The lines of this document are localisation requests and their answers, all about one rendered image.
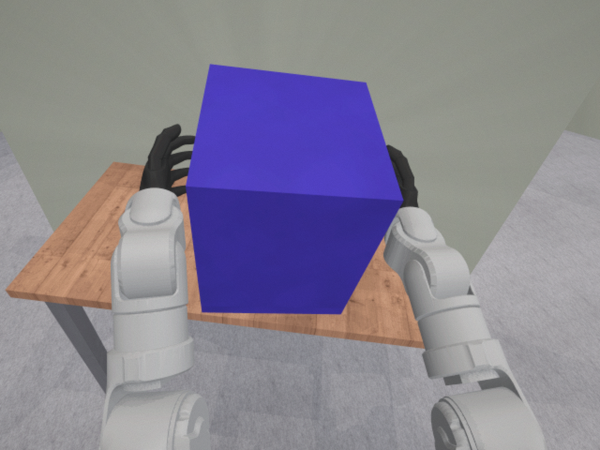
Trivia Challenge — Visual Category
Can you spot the right robot upper arm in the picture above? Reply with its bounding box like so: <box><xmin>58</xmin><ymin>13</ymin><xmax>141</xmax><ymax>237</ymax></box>
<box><xmin>431</xmin><ymin>387</ymin><xmax>546</xmax><ymax>450</ymax></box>

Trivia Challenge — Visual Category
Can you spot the robot left forearm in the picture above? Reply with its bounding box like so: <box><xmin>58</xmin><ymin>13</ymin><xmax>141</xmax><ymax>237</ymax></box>
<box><xmin>98</xmin><ymin>187</ymin><xmax>195</xmax><ymax>450</ymax></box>

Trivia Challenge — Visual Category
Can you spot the robot right hand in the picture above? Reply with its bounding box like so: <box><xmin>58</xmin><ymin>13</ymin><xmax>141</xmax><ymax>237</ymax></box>
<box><xmin>386</xmin><ymin>144</ymin><xmax>419</xmax><ymax>208</ymax></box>

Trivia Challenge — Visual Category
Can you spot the carton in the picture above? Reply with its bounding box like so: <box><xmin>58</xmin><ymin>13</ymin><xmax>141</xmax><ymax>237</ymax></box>
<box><xmin>186</xmin><ymin>64</ymin><xmax>403</xmax><ymax>314</ymax></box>

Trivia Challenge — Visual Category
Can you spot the robot left hand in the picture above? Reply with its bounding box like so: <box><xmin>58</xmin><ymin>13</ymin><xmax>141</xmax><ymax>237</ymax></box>
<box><xmin>139</xmin><ymin>124</ymin><xmax>196</xmax><ymax>197</ymax></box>

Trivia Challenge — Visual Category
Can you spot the table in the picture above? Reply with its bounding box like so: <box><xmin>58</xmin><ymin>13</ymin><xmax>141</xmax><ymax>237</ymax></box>
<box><xmin>6</xmin><ymin>162</ymin><xmax>425</xmax><ymax>394</ymax></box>

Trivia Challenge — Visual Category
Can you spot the left robot upper arm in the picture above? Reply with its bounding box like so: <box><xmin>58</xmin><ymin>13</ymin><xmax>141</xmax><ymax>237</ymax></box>
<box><xmin>100</xmin><ymin>390</ymin><xmax>211</xmax><ymax>450</ymax></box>

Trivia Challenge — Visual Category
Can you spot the robot right forearm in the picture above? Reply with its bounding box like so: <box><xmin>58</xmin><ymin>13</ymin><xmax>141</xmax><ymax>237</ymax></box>
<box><xmin>383</xmin><ymin>207</ymin><xmax>547</xmax><ymax>450</ymax></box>

